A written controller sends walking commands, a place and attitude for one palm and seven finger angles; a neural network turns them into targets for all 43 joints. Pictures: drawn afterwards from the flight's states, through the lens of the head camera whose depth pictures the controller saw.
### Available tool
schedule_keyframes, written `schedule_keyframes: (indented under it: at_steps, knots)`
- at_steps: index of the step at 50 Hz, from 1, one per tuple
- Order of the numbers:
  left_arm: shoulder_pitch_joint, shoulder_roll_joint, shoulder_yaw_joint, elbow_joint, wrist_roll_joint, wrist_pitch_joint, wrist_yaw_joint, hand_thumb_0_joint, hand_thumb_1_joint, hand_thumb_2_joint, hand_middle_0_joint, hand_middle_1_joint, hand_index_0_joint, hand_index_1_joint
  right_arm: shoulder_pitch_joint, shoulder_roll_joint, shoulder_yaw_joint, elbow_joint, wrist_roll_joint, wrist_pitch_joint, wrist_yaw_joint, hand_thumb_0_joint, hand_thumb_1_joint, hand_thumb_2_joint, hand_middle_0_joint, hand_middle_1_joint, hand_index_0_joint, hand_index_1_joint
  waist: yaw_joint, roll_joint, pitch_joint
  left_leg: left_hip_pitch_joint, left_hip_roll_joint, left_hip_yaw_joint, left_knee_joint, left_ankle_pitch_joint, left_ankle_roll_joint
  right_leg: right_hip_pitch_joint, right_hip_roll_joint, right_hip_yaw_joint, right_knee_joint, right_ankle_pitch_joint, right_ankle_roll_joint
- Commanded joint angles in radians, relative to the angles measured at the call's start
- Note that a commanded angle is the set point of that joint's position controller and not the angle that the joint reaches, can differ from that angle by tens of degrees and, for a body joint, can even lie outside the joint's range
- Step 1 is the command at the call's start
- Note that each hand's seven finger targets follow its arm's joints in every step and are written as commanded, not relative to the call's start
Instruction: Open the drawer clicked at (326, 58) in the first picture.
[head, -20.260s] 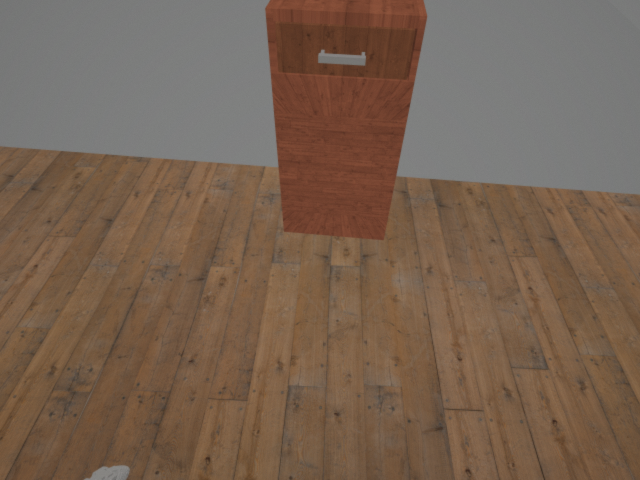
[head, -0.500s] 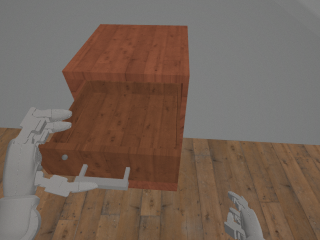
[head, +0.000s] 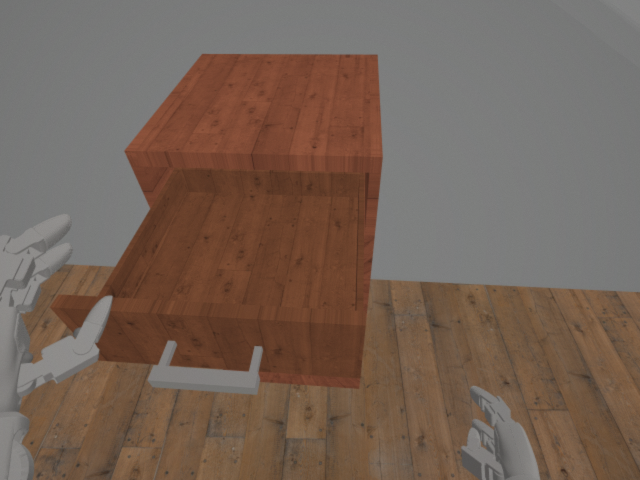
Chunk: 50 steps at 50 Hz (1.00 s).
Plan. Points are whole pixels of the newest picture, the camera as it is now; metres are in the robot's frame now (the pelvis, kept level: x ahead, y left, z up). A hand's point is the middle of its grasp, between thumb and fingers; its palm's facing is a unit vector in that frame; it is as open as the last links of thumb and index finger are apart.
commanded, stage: draw the hand back to the body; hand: left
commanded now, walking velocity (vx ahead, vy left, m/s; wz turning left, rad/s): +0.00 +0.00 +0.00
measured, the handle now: (209, 365) +0.25 +0.18 +0.01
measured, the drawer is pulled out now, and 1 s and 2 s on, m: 0.30 0.30 0.30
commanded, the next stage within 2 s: step back with the hand held close in 0.26 s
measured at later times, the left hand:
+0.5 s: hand (76, 336) +0.18 +0.24 +0.19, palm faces +0.42 -0.80 -0.44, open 7.4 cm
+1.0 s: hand (19, 420) +0.11 +0.24 +0.18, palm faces +0.40 -0.79 -0.47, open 7.4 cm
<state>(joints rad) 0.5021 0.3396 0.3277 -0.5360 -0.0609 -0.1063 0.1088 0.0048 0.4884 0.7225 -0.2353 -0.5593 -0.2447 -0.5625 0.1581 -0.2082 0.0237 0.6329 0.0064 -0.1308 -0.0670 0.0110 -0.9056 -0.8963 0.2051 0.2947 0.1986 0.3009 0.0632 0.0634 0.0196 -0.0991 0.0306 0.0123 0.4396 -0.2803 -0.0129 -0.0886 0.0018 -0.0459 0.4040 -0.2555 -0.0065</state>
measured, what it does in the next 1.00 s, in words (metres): shifts its weight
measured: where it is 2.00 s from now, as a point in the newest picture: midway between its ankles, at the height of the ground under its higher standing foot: outside the picture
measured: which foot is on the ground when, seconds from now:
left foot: down 0.00-1.00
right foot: down 0.00-1.00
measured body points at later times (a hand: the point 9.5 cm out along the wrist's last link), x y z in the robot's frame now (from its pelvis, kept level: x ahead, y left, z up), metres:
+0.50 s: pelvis -0.01 -0.01 +0.00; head -0.01 -0.02 +0.45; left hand +0.15 +0.28 +0.21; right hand +0.19 -0.22 -0.08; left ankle -0.02 +0.12 -0.74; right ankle -0.02 -0.11 -0.74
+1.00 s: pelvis -0.08 +0.01 -0.01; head -0.06 +0.01 +0.44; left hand +0.08 +0.28 +0.21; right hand +0.11 -0.22 -0.09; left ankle -0.02 +0.12 -0.74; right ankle -0.02 -0.11 -0.74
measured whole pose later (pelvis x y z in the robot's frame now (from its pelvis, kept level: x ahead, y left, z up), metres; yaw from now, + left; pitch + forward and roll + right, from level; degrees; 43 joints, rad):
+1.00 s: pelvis -0.08 +0.01 -0.01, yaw +0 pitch +1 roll -1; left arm 0.60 0.39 0.42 -0.65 -0.05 -0.23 0.14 0.01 0.89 0.90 -0.21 -0.30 -0.22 -0.30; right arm 0.19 -0.20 0.01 0.55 0.02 -0.10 -0.06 0.01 -0.90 -0.90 0.21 0.29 0.20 0.30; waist 0.01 0.01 0.01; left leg -0.39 0.01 0.01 0.60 -0.23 0.01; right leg -0.38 -0.02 -0.05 0.56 -0.20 0.00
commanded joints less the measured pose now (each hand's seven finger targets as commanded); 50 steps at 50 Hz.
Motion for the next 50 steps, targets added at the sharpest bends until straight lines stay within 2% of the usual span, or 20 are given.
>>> schedule_keyframes:
  at_steps: [1,3,6,8,10,13,16,18,19,20,21,25,27,29,31,36,37,42,46,50]
  knots:
    - [-0.077,0.15,0.094,-0.219,0.0,-0.06,0.018,0.0,0.83,0.87,-0.205,-0.345,-0.205,-0.345,-0.126,-0.101,-0.039,-0.167,-0.003,-0.057,-0.011,0.0,-0.9,-0.9,0.2,0.3,0.2,0.3,-0.001,-0.003,-0.095,0.024,0.005,0.007,-0.048,0.315,0.015,-0.004,-0.008,-0.008,-0.036,0.268,-0.006]
    - [-0.078,0.157,0.099,-0.212,-0.001,-0.058,0.021,0.0,0.9,0.9,-0.2,-0.3,-0.2,-0.3,-0.128,-0.099,-0.038,-0.166,-0.003,-0.06,-0.012,0.0,-0.9,-0.9,0.2,0.3,0.2,0.3,-0.001,-0.006,-0.082,0.017,0.004,0.007,-0.051,0.297,0.015,-0.009,-0.011,-0.009,-0.042,0.261,-0.007]
    - [-0.076,0.154,0.097,-0.21,-0.001,-0.055,0.021,0.0,0.9,0.9,-0.2,-0.3,-0.2,-0.3,-0.128,-0.096,-0.037,-0.168,-0.002,-0.057,-0.01,0.0,-0.9,-0.9,0.2,0.3,0.2,0.3,0.0,-0.017,-0.083,0.015,0.004,0.003,-0.051,0.281,0.016,-0.013,-0.011,-0.01,-0.04,0.243,-0.007]
    - [-0.081,0.163,0.104,-0.213,-0.001,-0.056,0.023,0.0,0.9,0.9,-0.2,-0.3,-0.2,-0.3,-0.132,-0.095,-0.035,-0.168,-0.001,-0.06,-0.01,0.0,-0.9,-0.9,0.2,0.3,0.2,0.3,0.001,0.019,-0.074,0.006,0.001,0.003,-0.054,0.261,0.013,-0.015,-0.013,-0.007,-0.044,0.226,-0.01]
    - [-0.07,0.153,0.099,-0.197,-0.003,-0.055,0.022,0.0,0.9,0.9,-0.2,-0.3,-0.2,-0.3,-0.132,-0.092,-0.036,-0.169,0.0,-0.057,-0.012,0.0,-0.9,-0.9,0.2,0.3,0.2,0.3,0.002,-0.019,-0.065,0.007,0.004,0.005,-0.052,0.252,0.016,-0.025,-0.012,-0.01,-0.044,0.218,-0.007]
    - [-0.083,0.163,0.105,-0.205,-0.003,-0.058,0.023,0.0,0.9,0.9,-0.2,-0.3,-0.2,-0.3,-0.137,-0.093,-0.035,-0.17,0.001,-0.061,-0.012,0.0,-0.9,-0.9,0.2,0.3,0.2,0.3,0.001,0.01,-0.061,-0.001,0.002,0.003,-0.055,0.221,0.015,-0.03,-0.016,-0.004,-0.051,0.189,-0.009]
    - [-0.061,0.162,0.11,-0.208,-0.005,-0.064,0.024,0.0,0.9,0.9,-0.2,-0.3,-0.2,-0.3,-0.133,-0.09,-0.038,-0.172,0.002,-0.063,-0.011,0.0,-0.9,-0.9,0.2,0.3,0.2,0.3,0.003,-0.019,-0.085,0.004,0.002,0.005,-0.046,0.236,0.02,-0.022,-0.017,-0.004,-0.043,0.211,-0.007]
    - [-0.061,0.16,0.105,-0.205,-0.003,-0.065,0.023,0.0,0.9,0.9,-0.2,-0.3,-0.2,-0.3,-0.133,-0.091,-0.038,-0.168,0.003,-0.065,-0.009,0.0,-0.9,-0.9,0.2,0.3,0.2,0.3,0.0,0.005,-0.072,0.001,0.003,0.006,-0.045,0.24,0.017,-0.029,-0.018,-0.004,-0.044,0.215,-0.008]
    - [-0.163,0.278,0.237,-0.268,-0.01,-0.108,0.023,0.0,0.9,0.9,-0.2,-0.3,-0.2,-0.3,-0.083,-0.125,-0.044,-0.2,0.011,-0.04,-0.005,0.0,-0.9,-0.9,0.2,0.3,0.2,0.3,-0.048,-0.036,-0.01,-0.067,0.019,-0.007,-0.005,0.186,0.04,-0.128,-0.075,0.09,-0.095,0.278,-0.005]
    - [-0.084,0.218,0.189,-0.179,-0.006,-0.114,0.012,0.0,0.9,0.9,-0.2,-0.3,-0.2,-0.3,-0.089,-0.109,-0.043,-0.181,0.01,-0.024,-0.006,0.0,-0.9,-0.9,0.2,0.3,0.2,0.3,-0.054,-0.099,-0.023,-0.059,0.012,-0.02,0.018,0.171,0.039,-0.137,-0.097,0.084,-0.102,0.289,-0.008]
    - [-0.047,0.191,0.159,-0.173,-0.004,-0.116,0.006,0.0,0.9,0.9,-0.2,-0.3,-0.2,-0.3,-0.101,-0.112,-0.046,-0.193,0.012,-0.014,-0.005,0.0,-0.9,-0.9,0.2,0.3,0.2,0.3,-0.057,-0.112,-0.035,-0.052,0.008,-0.013,0.037,0.169,0.04,-0.155,-0.11,0.1,-0.104,0.299,-0.01]
    - [0.049,0.185,0.161,-0.213,-0.002,-0.138,0.007,0.0,0.9,0.9,-0.2,-0.3,-0.2,-0.3,-0.097,-0.125,-0.059,-0.217,0.011,0.006,-0.004,0.0,-0.9,-0.9,0.2,0.3,0.2,0.3,-0.055,-0.028,-0.135,-0.062,0.028,-0.022,0.02,0.3,0.04,-0.097,-0.106,0.069,-0.029,0.361,-0.006]
    - [0.079,0.201,0.18,-0.242,-0.003,-0.141,0.01,0.0,0.9,0.9,-0.2,-0.3,-0.2,-0.3,-0.102,-0.129,-0.067,-0.232,0.012,0.015,-0.005,0.0,-0.9,-0.9,0.2,0.3,0.2,0.3,-0.052,-0.026,-0.174,-0.065,0.036,-0.024,0.023,0.386,0.036,-0.073,-0.097,0.054,0.006,0.418,-0.001]
    - [0.117,0.209,0.197,-0.246,-0.004,-0.142,0.015,0.0,0.9,0.9,-0.2,-0.3,-0.2,-0.3,-0.094,-0.126,-0.073,-0.243,0.015,0.028,-0.007,0.0,-0.9,-0.9,0.2,0.3,0.2,0.3,-0.053,-0.052,-0.192,-0.085,0.049,-0.031,0.023,0.412,0.035,-0.061,-0.09,0.047,0.032,0.418,0.003]
    - [0.13,0.222,0.211,-0.273,-0.006,-0.146,0.02,0.0,0.9,0.9,-0.2,-0.3,-0.2,-0.3,-0.092,-0.127,-0.079,-0.253,0.018,0.033,-0.007,0.0,-0.9,-0.9,0.2,0.3,0.2,0.3,-0.053,-0.042,-0.202,-0.101,0.056,-0.039,0.023,0.417,0.035,-0.068,-0.088,0.049,0.052,0.406,0.003]
    - [0.151,0.224,0.222,-0.302,-0.007,-0.154,0.033,0.0,0.9,0.9,-0.2,-0.3,-0.2,-0.3,-0.086,-0.128,-0.082,-0.264,0.016,0.027,-0.011,0.0,-0.9,-0.9,0.2,0.3,0.2,0.3,-0.051,0.001,-0.181,-0.2,0.081,-0.073,-0.021,0.336,0.046,-0.064,-0.063,0.038,0.105,0.296,0.008]
    - [0.14,0.239,0.231,-0.325,-0.005,-0.16,0.037,0.0,0.9,0.9,-0.2,-0.3,-0.2,-0.3,-0.086,-0.133,-0.084,-0.259,0.013,0.021,-0.013,0.0,-0.9,-0.9,0.2,0.3,0.2,0.3,-0.05,0.03,-0.185,-0.216,0.084,-0.075,-0.029,0.304,0.048,-0.061,-0.062,0.039,0.113,0.27,0.008]
    - [0.123,0.229,0.23,-0.327,0.004,-0.173,0.048,0.0,0.9,0.9,-0.2,-0.3,-0.2,-0.3,-0.07,-0.135,-0.079,-0.253,0.008,-0.007,-0.013,0.0,-0.9,-0.9,0.2,0.3,0.2,0.3,-0.051,0.052,-0.148,-0.361,0.106,-0.098,-0.069,0.105,0.066,-0.048,-0.05,0.046,0.168,0.154,0.011]
    - [0.095,0.213,0.214,-0.305,0.009,-0.186,0.054,0.0,0.9,0.9,-0.2,-0.3,-0.2,-0.3,-0.05,-0.131,-0.073,-0.248,0.012,-0.025,-0.008,0.0,-0.9,-0.9,0.2,0.3,0.2,0.3,-0.063,-0.018,-0.113,-0.413,0.077,-0.086,-0.03,-0.104,0.064,-0.104,-0.081,0.102,0.11,0.051,-0.001]
    - [0.056,0.214,0.196,-0.292,0.01,-0.189,0.067,0.0,0.9,0.9,-0.2,-0.3,-0.2,-0.3,-0.039,-0.126,-0.073,-0.219,0.01,-0.03,-0.009,0.0,-0.9,-0.9,0.2,0.3,0.2,0.3,-0.078,-0.13,-0.084,-0.276,0.002,-0.047,0.123,-0.159,0.035,-0.32,-0.158,0.199,-0.087,-0.169,-0.043]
